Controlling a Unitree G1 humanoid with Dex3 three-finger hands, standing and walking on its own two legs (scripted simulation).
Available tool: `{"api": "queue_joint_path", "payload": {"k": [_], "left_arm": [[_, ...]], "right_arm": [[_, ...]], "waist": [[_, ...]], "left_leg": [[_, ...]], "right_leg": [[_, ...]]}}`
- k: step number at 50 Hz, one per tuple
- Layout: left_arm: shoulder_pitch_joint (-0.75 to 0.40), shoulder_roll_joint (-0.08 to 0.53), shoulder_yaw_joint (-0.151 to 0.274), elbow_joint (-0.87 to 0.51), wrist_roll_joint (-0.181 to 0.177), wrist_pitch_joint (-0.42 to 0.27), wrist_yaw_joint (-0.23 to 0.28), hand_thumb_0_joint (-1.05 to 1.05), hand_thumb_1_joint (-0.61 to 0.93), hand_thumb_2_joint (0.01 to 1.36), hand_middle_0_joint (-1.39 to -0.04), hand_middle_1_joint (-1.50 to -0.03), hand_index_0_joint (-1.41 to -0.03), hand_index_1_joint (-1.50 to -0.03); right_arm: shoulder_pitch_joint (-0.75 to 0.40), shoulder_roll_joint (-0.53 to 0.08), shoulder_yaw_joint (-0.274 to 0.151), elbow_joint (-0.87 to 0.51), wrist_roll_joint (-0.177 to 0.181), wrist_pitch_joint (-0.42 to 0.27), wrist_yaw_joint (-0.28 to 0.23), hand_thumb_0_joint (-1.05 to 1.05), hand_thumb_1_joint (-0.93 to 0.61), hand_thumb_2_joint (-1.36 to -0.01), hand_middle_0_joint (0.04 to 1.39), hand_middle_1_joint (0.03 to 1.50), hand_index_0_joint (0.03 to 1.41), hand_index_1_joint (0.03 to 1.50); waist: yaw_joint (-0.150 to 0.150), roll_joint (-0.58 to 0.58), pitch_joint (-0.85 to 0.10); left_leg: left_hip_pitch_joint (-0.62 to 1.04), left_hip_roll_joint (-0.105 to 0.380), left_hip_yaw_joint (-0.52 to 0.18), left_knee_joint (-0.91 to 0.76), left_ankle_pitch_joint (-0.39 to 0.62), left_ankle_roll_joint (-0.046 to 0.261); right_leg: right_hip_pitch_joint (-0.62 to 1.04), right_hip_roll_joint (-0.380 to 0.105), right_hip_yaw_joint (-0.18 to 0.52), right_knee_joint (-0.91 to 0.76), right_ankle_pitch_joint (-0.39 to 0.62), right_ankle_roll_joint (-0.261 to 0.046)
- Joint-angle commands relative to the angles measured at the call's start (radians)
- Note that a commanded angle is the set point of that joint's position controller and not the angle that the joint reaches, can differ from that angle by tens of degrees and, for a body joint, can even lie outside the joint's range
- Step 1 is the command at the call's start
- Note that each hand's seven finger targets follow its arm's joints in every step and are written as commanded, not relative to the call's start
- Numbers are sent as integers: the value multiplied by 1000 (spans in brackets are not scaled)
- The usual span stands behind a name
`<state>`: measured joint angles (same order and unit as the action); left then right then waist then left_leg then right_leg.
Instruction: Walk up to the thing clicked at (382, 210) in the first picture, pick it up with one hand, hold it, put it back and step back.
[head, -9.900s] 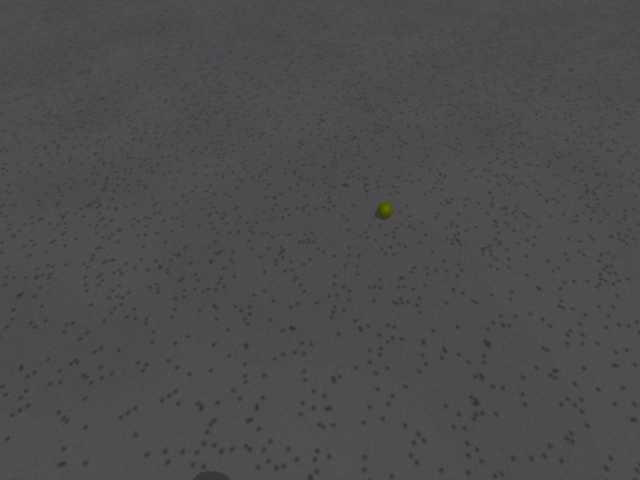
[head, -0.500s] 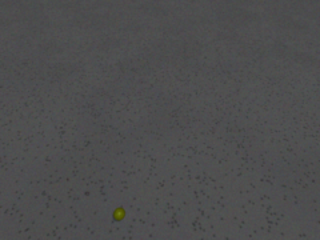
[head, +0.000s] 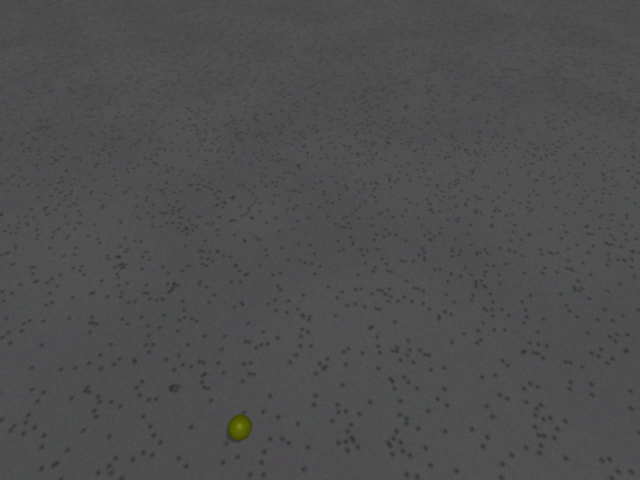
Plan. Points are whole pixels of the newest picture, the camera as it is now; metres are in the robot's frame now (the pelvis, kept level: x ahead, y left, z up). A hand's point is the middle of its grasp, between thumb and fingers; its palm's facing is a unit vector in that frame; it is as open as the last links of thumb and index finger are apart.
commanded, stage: walk up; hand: left
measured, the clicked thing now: (239, 427) +0.41 +0.26 -0.75
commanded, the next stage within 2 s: stand in 0.48 s
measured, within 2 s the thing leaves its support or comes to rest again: neither
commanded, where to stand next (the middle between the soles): +0.04 +0.01 m, yaw +3 degrees
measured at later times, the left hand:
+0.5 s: hand out of the picture +0.07 +0.24 -0.15, palm faces -0.01 -0.94 -0.33, open 7.4 cm
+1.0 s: hand out of the picture +0.04 +0.26 -0.15, palm faces -0.02 -0.93 -0.36, open 7.4 cm
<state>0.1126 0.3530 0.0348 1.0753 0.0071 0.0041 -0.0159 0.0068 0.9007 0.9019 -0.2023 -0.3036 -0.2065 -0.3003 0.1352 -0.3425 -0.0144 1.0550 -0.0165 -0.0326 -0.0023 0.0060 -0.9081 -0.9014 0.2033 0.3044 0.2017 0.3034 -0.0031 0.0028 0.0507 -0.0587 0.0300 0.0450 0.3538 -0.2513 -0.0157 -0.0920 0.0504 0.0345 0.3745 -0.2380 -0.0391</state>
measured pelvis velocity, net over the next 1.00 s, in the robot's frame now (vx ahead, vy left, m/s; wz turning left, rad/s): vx -0.03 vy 0.00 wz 0.01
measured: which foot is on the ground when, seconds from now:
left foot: down 0.00-1.00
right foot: down 0.00-1.00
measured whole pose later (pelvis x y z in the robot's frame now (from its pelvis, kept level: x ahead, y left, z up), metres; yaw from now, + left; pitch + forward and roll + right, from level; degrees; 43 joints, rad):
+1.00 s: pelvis -0.03 +0.00 +0.00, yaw +0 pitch -3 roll +0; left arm 0.12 0.35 0.00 1.13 0.01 -0.01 0.00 0.01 0.90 0.90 -0.20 -0.30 -0.21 -0.30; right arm 0.14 -0.34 -0.01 1.13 -0.01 -0.01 0.01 0.01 -0.91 -0.90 0.20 0.30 0.20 0.30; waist -0.01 0.02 0.05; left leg -0.07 0.03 0.04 0.29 -0.17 -0.02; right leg -0.10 0.05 0.03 0.29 -0.15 -0.04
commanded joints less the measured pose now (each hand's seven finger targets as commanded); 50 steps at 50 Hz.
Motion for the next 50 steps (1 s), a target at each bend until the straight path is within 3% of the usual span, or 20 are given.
{"api": "queue_joint_path", "payload": {"k": [1, 8, 13, 23, 24, 26, 30, 41, 44, 47, 50], "left_arm": [[-41, 209, 40, -65, 0, -26, 16, 0, 900, 900, -200, -300, -200, -300], [-24, 206, 41, -65, -1, -28, 19, 0, 900, 900, -200, -300, -200, -300], [-29, 207, 40, -67, 1, -28, 20, 0, 900, 900, -200, -300, -200, -300], [-30, 207, 41, -64, 6, -31, 18, 0, 900, 900, -200, -300, -200, -300], [-54, 203, 26, -57, -2, -37, 24, 0, 900, 900, -200, -300, -200, -300], [-41, 202, 23, -51, -6, -41, 28, 0, 900, 900, -200, -300, -200, -300], [-37, 208, 17, -32, -3, -40, 30, 0, 900, 900, -200, -300, -200, -300], [-56, 212, 6, -15, -2, -42, 31, 0, 900, 900, -200, -300, -200, -300], [-47, 221, 7, -9, -1, -40, 29, 0, 900, 900, -200, -300, -200, -300], [-54, 216, 5, -10, 0, -40, 28, 0, 900, 900, -200, -300, -200, -300], [-46, 217, 4, -10, -1, -42, 27, 0, 900, 900, -200, -300, -200, -300]], "right_arm": [[-30, -223, -48, -62, 0, -17, -19, 0, -900, -900, 200, 300, 200, 300], [-32, -217, -46, -55, 1, -18, -18, 0, -900, -900, 200, 300, 200, 300], [-40, -214, -48, -54, 0, -13, -18, 0, -900, -900, 200, 300, 200, 300], [-28, -213, -46, -44, -3, -14, -15, 0, -900, -900, 200, 300, 200, 300], [-56, -208, -38, -35, 5, -6, -16, 0, -900, -900, 200, 300, 200, 300], [-50, -214, -39, -31, 11, -1, -17, 0, -900, -900, 200, 300, 200, 300], [-55, -210, -29, -17, 11, 5, -15, 0, -900, -900, 200, 300, 200, 300], [-49, -213, -28, 10, 4, 6, -8, 0, -900, -900, 200, 300, 200, 300], [-41, -206, -25, 21, 2, 7, -6, 0, -900, -900, 200, 300, 200, 300], [-31, -208, -28, 24, 0, 5, -3, 0, -900, -900, 200, 300, 200, 300], [-32, -210, -30, 22, 0, 2, -3, 0, -900, -900, 200, 300, 200, 300]], "waist": [[-2, -26, -72], [1, -12, -102], [-1, -9, -61], [-6, -9, -60], [-9, 43, -30], [-6, 26, -73], [-2, -5, -59], [-8, -12, -57], [-2, -24, -8], [-6, -16, -7], [-6, 1, -44]], "left_leg": [[24, 101, -76, -23, 255, 55], [69, 107, -69, -22, 316, 56], [37, 99, -62, -32, 227, 54], [43, 98, -60, -40, 179, 54], [19, 113, -83, -58, 252, 44], [36, 118, -82, -53, 291, 42], [38, 112, -90, -81, 213, 36], [25, 114, -103, -103, 141, 36], [4, 106, -110, -116, 66, 36], [-17, 108, -112, -115, 52, 41], [2, 112, -115, -118, 99, 39]], "right_leg": [[-9, -139, 108, -45, 319, -13], [-13, -141, 105, -33, 372, -14], [-24, -143, 120, -57, 315, -16], [-48, -141, 139, -81, 255, -20], [-38, -164, 135, -88, 351, -8], [11, -168, 129, -78, 420, -1], [-6, -156, 117, -109, 321, 7], [-23, -163, 118, -136, 224, 13], [-81, -160, 129, -164, 80, 14], [-81, -159, 133, -168, 46, 13], [-50, -162, 125, -144, 131, 9]]}}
